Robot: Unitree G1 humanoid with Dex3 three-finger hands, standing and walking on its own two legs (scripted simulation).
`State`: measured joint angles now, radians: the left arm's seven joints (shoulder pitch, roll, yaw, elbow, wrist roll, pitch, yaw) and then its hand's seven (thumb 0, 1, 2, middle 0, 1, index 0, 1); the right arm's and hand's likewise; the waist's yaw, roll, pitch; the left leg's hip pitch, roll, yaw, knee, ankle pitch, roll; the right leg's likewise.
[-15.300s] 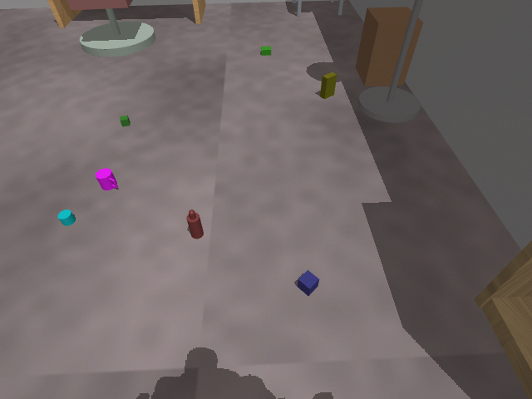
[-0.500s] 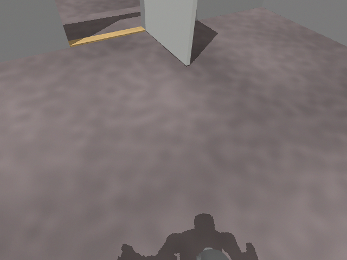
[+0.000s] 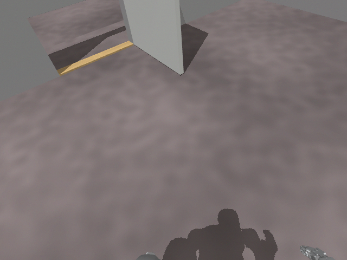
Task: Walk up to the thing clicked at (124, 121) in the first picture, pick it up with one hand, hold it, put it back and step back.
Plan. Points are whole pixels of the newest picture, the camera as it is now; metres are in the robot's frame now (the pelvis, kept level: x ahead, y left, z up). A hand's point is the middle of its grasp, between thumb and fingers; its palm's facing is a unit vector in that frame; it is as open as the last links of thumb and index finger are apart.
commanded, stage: walk up
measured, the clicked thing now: out of the picture -0.40 -1.21 -0.75
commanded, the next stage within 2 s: none
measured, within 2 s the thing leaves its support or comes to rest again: neither
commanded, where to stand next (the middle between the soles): +0.27 +0.05 m, yaw -128 degrees
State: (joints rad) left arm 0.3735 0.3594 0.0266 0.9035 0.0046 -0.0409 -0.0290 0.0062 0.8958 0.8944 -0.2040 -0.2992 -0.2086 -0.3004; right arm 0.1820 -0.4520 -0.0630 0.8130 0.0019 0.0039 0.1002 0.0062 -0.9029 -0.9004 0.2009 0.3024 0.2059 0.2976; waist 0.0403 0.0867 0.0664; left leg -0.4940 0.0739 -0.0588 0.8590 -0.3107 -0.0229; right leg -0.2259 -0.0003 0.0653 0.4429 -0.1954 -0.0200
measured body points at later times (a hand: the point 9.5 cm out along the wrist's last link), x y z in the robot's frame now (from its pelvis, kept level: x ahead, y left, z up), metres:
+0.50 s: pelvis +0.18 +0.11 +0.00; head +0.20 +0.08 +0.44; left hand +0.39 +0.39 -0.10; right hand +0.10 -0.21 -0.12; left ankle +0.14 +0.18 -0.74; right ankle +0.23 -0.06 -0.70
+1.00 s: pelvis +0.31 +0.19 -0.03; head +0.36 +0.16 +0.42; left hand +0.65 +0.28 -0.13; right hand +0.17 -0.12 -0.12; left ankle +0.48 +0.22 -0.74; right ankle +0.26 +0.04 -0.69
